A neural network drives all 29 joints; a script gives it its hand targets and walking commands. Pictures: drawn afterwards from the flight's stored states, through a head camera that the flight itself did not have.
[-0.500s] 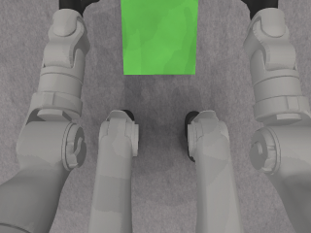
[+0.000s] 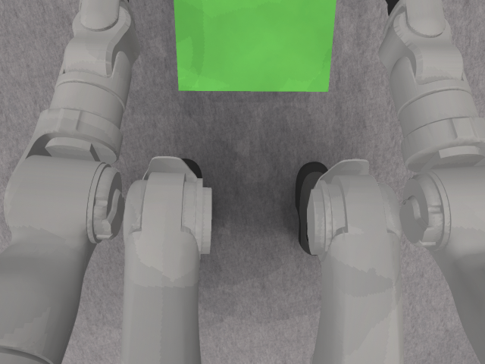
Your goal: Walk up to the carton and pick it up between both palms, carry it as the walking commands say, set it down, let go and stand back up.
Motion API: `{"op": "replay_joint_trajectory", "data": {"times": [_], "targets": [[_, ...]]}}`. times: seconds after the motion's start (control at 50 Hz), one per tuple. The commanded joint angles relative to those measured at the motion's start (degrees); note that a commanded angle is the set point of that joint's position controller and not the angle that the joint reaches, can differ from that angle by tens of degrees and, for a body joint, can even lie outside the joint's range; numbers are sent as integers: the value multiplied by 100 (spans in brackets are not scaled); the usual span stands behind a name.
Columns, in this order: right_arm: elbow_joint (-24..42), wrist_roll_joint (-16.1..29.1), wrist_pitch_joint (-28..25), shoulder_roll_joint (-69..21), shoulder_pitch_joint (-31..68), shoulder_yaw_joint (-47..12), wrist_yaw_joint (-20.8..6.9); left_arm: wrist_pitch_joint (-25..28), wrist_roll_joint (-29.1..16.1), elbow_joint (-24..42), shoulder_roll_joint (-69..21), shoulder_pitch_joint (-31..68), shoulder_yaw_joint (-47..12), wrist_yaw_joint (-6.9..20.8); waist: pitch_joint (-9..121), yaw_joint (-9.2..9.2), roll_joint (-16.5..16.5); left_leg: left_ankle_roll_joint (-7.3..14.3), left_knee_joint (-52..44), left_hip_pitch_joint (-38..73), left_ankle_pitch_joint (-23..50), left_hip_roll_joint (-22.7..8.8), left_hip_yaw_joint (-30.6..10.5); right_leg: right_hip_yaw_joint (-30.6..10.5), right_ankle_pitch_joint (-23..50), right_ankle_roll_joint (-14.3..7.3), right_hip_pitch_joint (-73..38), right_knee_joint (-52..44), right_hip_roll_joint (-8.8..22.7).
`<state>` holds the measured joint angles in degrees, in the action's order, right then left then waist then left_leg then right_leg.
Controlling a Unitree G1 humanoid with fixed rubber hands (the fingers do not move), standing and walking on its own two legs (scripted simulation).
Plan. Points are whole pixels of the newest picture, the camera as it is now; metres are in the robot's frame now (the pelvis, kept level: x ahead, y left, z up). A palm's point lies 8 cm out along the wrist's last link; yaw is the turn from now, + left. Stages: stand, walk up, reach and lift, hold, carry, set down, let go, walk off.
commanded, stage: reach and lift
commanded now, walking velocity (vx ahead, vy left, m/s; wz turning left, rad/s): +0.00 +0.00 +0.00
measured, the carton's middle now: (251, 3) +0.54 +0.01 -0.29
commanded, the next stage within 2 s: none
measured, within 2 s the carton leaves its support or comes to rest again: leaves its support in 1.72 s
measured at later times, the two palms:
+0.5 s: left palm out of the picture +0.54 +0.18 -0.22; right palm out of the picture +0.55 -0.18 -0.22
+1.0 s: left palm out of the picture +0.54 +0.16 -0.21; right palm out of the picture +0.55 -0.13 -0.20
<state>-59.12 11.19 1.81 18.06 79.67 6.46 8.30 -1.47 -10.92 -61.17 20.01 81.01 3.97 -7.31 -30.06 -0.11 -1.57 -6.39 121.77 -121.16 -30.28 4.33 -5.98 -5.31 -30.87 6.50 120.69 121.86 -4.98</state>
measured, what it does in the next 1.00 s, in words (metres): stands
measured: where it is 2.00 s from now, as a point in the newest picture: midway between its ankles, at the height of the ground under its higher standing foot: (248, 222)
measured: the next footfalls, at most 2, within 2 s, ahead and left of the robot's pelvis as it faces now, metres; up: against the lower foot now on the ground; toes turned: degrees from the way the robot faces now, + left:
none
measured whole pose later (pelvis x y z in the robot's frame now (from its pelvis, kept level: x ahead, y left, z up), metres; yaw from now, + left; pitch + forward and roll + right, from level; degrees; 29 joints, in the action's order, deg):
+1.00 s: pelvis +0.01 +0.00 -0.02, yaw +0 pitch +33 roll +0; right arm -69.1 10.4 -0.7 15.2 86.7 2.2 8.1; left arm 2.4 -11.9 -70.8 17.9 85.8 3.1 -6.9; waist -25.9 0.0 -1.0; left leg -5.7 124.6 -127.3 -30.3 2.6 -5.1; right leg -4.5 -30.6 4.9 127.4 125.0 -3.3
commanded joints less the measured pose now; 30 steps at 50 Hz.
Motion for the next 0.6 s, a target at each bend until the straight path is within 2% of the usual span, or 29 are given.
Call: {"op": "replay_joint_trajectory", "data": {"times": [0.0,0.02,0.04,0.06,0.08,0.1,0.12,0.14,0.16,0.18,0.2,0.22,0.24,0.26,0.28,0.3,0.32,0.34,0.36,0.38,0.4,0.42,0.44,0.46,0.48,0.5,0.52,0.56,0.58], "targets": [[-268,63,-112,735,1388,-235,-87,135,-391,256,399,1703,-321,35,8840,247,310,220,-743,3378,1406,-221,986,1006,967,-265,-2828,-875,318],[832,283,-192,921,1896,-184,-37,149,-275,628,641,1788,-151,-25,9881,17,383,190,-751,4162,1884,-184,979,1059,1362,-194,-3138,-721,336],[518,223,-262,1028,1707,-92,16,222,-184,427,793,1759,5,-40,9376,-37,435,168,-501,3488,1838,-255,1109,908,1367,-286,-2744,-838,291],[968,451,-276,939,2093,-212,19,227,-217,837,855,2078,-98,-97,9924,-156,533,217,-661,4015,1839,-219,1042,973,1504,-231,-3086,-733,281],[-105,431,-205,767,1522,-307,-29,245,-146,618,908,1939,-67,-90,9127,-30,439,193,-779,3515,1242,-306,1066,975,1073,-246,-2839,-818,359],[36,467,-237,660,1754,-295,-107,253,-95,357,724,1996,-38,-62,8655,-283,509,221,-722,3155,1500,-218,966,905,1293,-274,-2344,-695,282],[193,460,-219,546,1825,-563,-119,252,-270,196,713,1844,-126,15,8681,-226,245,261,-747,3207,1348,-272,1003,898,1072,-255,-2589,-756,347],[-887,265,-228,676,1474,-366,-214,201,-430,-705,303,1607,-417,150,7517,157,327,229,-719,2389,806,-301,907,994,626,-301,-1609,-680,331],[-66,370,-232,521,1864,-639,-168,234,-525,-208,397,1726,-350,198,8015,-35,66,256,-605,2561,1251,-261,933,805,1048,-310,-2516,-726,360],[4,261,-319,609,1922,-392,-160,267,-418,-263,353,1564,-238,211,7946,-29,47,296,-555,2203,1240,-287,932,819,1133,-300,-2351,-671,305],[370,189,-385,664,1917,-411,-123,304,-566,-260,409,1545,-334,238,8490,149,-317,305,-476,2501,1554,-250,906,938,1541,-208,-2809,-576,339],[355,368,-452,563,1938,-572,-77,419,-601,42,653,1819,-230,204,8664,83,-336,272,-429,2384,1610,-280,1015,866,1708,-209,-3010,-666,350],[302,350,-461,739,1649,-373,-47,370,-510,-391,729,1348,-152,140,8870,190,-409,321,-375,2372,1875,-252,872,990,2129,-176,-3108,-461,277],[214,293,-444,630,1534,-415,-52,397,-500,-239,558,1378,-240,150,8709,58,-30,265,-326,2614,1993,-268,934,804,1958,-247,-2847,-625,268],[-363,423,-322,283,1301,-633,-119,405,-369,-813,707,1247,-36,167,8342,-277,-143,294,-449,2346,1717,-296,1027,868,1714,-166,-2752,-667,269],[-212,324,-318,335,1374,-426,-126,432,-224,-419,833,1133,39,160,8124,-368,78,278,-397,2284,1675,-296,954,735,1567,-265,-2419,-606,228],[-287,197,-296,246,1466,-340,-144,439,-218,-256,673,1340,-106,135,8345,-73,15,297,-446,2470,1805,-233,830,812,1866,-252,-2542,-548,220],[-429,400,-332,270,1157,-465,-170,515,-236,-65,688,1240,-47,106,8416,-356,304,278,-511,2691,1877,-245,1000,748,1750,-258,-2641,-570,220],[-228,295,-353,162,1407,-389,-187,579,-295,166,555,1616,-263,89,8597,-189,403,264,-532,3108,2183,-174,805,866,1899,-282,-2253,-412,194],[7,398,-403,469,1332,-245,-141,555,-249,107,624,1375,-165,36,8977,-212,583,253,-422,3348,2202,-249,930,869,1969,-302,-2549,-436,205],[19,621,-438,374,1414,-550,-184,520,-184,88,329,1327,-240,62,8749,-324,788,200,-399,3404,2471,-243,899,824,2300,-371,-2481,-398,178],[82,684,-476,296,1443,-765,-161,455,-649,-261,-36,1203,-549,171,9027,-58,386,204,-363,3057,2402,-236,911,878,2427,-316,-3025,-521,235],[108,500,-456,267,1252,-464,-127,484,-487,37,314,1312,-428,160,8641,2,505,264,-446,2902,2076,-210,928,917,2137,-293,-2707,-497,186],[-67,694,-401,129,1196,-770,-145,489,-553,-208,553,1107,-323,166,8725,-227,285,279,-440,2989,2149,-219,948,861,2183,-252,-3030,-518,238],[134,753,-403,160,1378,-898,-151,439,-549,-198,451,1112,-350,158,8816,-254,149,279,-375,2787,2069,-246,968,859,2245,-247,-3097,-543,226],[57,538,-401,251,1339,-778,-145,417,-642,67,127,1218,-504,223,8437,-44,158,265,-463,2466,1942,-234,933,851,2080,-308,-2739,-561,189],[9,588,-374,21,1457,-817,-153,522,-652,92,292,1391,-456,196,8680,-123,109,282,-446,2697,2004,-196,966,823,2021,-304,-2797,-529,261],[-59,332,-413,593,1399,-342,-31,504,-721,292,588,1468,-315,149,8508,230,-14,257,-416,2344,1788,-200,948,832,1903,-333,-2859,-555,242],[-32,513,-359,-84,1376,-832,-100,485,-728,-93,309,1469,-488,188,8607,-11,-173,342,-407,2519,1973,-231,1004,788,1975,-236,-3060,-676,217]]}}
